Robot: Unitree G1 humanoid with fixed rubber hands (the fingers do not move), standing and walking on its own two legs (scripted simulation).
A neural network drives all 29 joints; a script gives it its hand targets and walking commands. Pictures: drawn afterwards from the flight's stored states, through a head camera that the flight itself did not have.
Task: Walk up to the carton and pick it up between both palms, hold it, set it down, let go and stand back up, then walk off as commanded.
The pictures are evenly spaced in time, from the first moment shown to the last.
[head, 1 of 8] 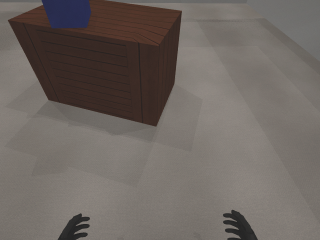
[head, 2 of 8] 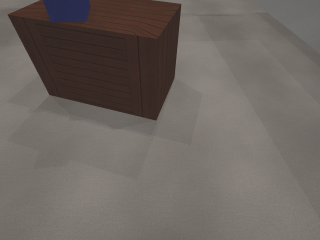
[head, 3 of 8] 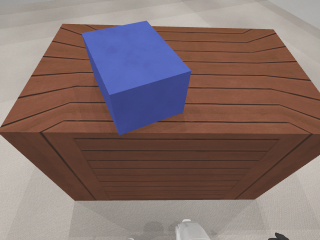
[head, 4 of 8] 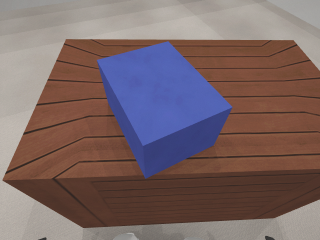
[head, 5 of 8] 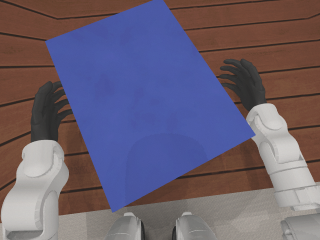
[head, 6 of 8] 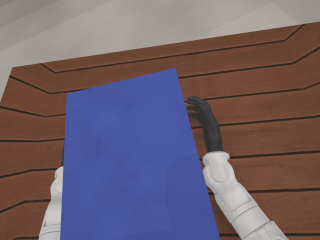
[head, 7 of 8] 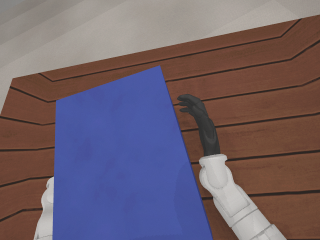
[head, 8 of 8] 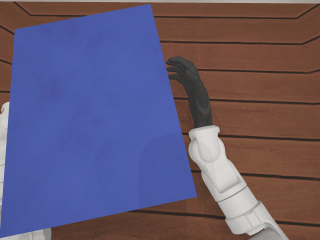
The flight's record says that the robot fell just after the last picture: no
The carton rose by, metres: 0.01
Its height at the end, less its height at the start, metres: +0.00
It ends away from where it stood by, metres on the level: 0.13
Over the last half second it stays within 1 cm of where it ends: no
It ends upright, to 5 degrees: yes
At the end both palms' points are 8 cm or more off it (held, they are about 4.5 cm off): no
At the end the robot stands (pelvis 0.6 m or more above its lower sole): yes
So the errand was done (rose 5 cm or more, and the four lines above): no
